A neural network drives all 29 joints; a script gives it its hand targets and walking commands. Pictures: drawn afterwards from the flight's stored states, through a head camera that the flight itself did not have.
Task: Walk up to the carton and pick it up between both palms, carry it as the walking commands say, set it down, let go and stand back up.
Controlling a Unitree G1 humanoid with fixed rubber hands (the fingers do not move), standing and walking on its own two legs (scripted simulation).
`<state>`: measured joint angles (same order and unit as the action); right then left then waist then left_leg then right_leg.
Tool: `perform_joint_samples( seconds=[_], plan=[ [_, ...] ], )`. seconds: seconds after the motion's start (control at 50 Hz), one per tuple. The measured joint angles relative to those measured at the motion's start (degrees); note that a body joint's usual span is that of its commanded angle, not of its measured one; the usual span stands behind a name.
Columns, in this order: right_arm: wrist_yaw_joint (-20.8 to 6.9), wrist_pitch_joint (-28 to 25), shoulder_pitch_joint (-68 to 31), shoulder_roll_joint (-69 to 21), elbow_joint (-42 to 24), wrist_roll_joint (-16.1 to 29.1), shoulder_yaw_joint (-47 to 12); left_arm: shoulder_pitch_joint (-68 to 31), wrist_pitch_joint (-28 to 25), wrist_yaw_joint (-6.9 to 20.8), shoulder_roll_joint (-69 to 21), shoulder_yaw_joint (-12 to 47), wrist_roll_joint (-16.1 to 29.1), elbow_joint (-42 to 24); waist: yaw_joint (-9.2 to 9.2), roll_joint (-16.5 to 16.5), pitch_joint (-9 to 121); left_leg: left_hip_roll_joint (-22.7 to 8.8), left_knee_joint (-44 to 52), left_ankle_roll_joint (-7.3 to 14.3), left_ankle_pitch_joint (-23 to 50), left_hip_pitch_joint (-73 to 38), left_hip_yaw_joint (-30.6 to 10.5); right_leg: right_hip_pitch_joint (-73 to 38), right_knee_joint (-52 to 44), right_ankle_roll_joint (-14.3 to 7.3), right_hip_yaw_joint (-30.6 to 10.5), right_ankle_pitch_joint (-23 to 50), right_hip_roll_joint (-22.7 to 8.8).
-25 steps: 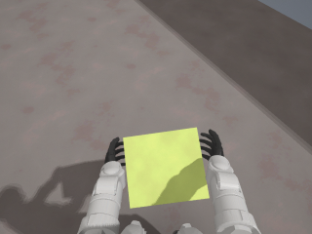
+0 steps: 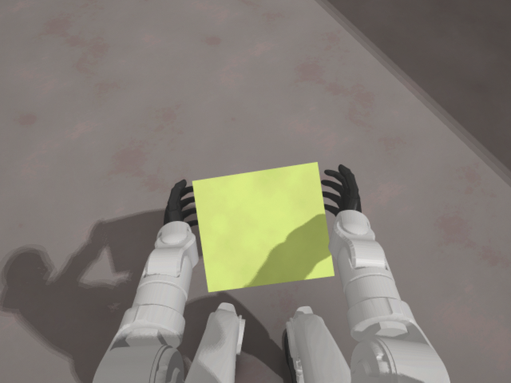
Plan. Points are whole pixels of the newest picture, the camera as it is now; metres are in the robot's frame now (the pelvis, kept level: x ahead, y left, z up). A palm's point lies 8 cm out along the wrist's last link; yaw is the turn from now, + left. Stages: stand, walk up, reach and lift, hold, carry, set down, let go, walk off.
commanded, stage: set down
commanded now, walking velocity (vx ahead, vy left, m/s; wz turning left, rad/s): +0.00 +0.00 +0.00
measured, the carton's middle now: (264, 221) +0.40 +0.01 -0.15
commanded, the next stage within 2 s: none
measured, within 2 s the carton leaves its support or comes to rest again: neither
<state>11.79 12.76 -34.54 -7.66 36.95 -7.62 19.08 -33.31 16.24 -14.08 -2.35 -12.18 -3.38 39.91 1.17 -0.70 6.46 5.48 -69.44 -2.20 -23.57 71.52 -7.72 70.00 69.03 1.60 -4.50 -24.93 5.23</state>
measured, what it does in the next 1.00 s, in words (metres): lowers itself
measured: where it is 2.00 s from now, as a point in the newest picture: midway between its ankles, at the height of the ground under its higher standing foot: (260, 375)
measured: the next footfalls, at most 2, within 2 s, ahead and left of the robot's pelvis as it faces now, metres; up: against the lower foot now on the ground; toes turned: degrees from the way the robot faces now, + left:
none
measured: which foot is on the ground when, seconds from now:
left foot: down 0.00-1.00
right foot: down 0.00-1.00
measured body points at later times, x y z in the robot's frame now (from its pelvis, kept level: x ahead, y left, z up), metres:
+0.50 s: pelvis -0.01 -0.01 -0.08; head +0.20 +0.01 +0.32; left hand +0.41 +0.16 -0.16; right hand +0.44 -0.13 -0.14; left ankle +0.08 +0.12 -0.62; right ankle +0.07 -0.13 -0.62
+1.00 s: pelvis -0.06 +0.00 -0.15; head +0.29 +0.01 +0.11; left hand +0.43 +0.16 -0.31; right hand +0.45 -0.13 -0.29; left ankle +0.08 +0.12 -0.62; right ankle +0.07 -0.13 -0.62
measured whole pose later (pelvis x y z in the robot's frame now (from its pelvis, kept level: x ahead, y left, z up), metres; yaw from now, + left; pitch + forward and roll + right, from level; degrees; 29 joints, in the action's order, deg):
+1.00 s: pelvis -0.06 +0.00 -0.15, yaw -1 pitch +25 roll -1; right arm 16.3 19.2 -62.7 1.4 21.2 1.7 15.6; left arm -61.1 21.8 -17.7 7.5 -10.7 5.0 24.1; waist 1.5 -1.4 -30.5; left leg 8.1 -102.6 -5.1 -29.4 97.7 -6.8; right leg 96.8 102.9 3.5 -4.0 -30.8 8.6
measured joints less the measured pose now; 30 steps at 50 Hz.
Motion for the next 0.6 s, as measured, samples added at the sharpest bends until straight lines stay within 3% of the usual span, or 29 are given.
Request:
perform_joint_samples(
  seconds=[0.3,0.6],
  plan=[
    [1.17,2.33,-8.34,2.50,2.73,1.39,1.16,-8.16,3.04,-0.84,1.39,-0.78,-0.50,1.83,-0.38,-1.59,-0.69,0.52,-12.24,-0.81,-3.32,12.37,0.47,12.69,12.47,0.42,-0.11,-3.14,1.50],
    [2.50,0.81,-11.87,3.17,1.78,2.64,-0.26,-11.54,1.06,-0.57,3.46,-0.23,0.96,1.39,0.57,-1.68,-1.43,1.21,-19.76,-2.10,-6.07,21.74,-0.06,22.41,20.51,-0.11,0.64,-5.97,2.26]
  ],
)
